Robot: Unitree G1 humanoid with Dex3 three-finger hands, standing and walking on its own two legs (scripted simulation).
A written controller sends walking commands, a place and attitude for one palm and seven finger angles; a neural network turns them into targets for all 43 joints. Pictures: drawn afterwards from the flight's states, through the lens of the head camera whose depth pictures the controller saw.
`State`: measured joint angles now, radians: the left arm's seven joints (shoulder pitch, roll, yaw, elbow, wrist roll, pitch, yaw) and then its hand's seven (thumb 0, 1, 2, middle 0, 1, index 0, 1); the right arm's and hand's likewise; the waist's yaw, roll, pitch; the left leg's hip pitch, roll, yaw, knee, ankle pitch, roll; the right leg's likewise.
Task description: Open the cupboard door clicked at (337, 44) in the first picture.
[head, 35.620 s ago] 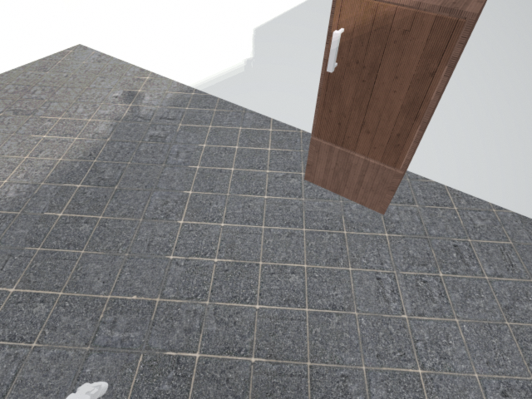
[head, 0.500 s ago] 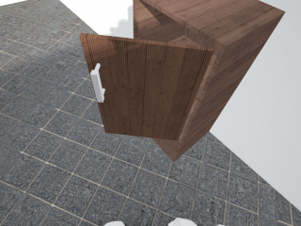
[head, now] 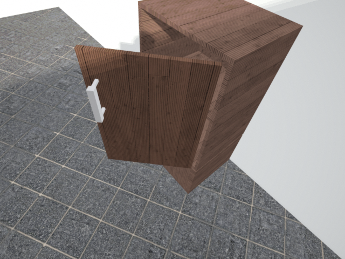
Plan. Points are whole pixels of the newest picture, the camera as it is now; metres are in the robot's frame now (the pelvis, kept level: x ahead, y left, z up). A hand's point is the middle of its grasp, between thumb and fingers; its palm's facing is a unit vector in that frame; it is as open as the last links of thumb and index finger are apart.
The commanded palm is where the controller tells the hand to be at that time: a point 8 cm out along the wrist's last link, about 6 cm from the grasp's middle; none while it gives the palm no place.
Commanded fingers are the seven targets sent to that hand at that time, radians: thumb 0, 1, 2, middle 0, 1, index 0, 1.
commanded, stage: come to a stop and stand still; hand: left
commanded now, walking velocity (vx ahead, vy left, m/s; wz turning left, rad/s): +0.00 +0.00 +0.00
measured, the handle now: (97, 101) +0.57 +0.29 -0.02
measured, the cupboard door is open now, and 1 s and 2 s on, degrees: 44 44 44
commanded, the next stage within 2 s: look again from close up in 0.60 s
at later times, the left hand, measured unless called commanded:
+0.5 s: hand out of the picture +0.02 +0.16 -0.17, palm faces +0.03 -0.98 -0.17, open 7.3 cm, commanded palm none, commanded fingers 0.00 0.90 0.90 -0.20 -0.30 -0.20 -0.30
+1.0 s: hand out of the picture +0.03 +0.18 -0.17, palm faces +0.00 -0.97 -0.24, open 7.3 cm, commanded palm none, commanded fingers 0.00 0.90 0.90 -0.20 -0.30 -0.20 -0.30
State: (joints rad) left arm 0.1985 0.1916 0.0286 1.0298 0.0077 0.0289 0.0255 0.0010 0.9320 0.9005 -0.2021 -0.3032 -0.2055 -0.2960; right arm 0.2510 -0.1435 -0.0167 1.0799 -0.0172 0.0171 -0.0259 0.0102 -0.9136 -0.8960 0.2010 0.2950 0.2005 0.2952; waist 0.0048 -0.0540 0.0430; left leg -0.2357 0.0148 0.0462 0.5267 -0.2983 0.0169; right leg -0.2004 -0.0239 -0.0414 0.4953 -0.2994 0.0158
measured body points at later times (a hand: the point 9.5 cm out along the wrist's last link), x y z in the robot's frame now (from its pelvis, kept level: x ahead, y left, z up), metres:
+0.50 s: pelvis +0.01 -0.01 +0.01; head +0.03 +0.00 +0.46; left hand +0.02 +0.21 -0.16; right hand +0.02 -0.24 -0.15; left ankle -0.01 +0.11 -0.74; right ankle -0.02 -0.13 -0.74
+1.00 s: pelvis +0.01 +0.00 +0.00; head +0.02 -0.02 +0.45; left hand +0.03 +0.23 -0.15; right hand +0.01 -0.22 -0.17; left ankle -0.01 +0.11 -0.74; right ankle -0.02 -0.13 -0.74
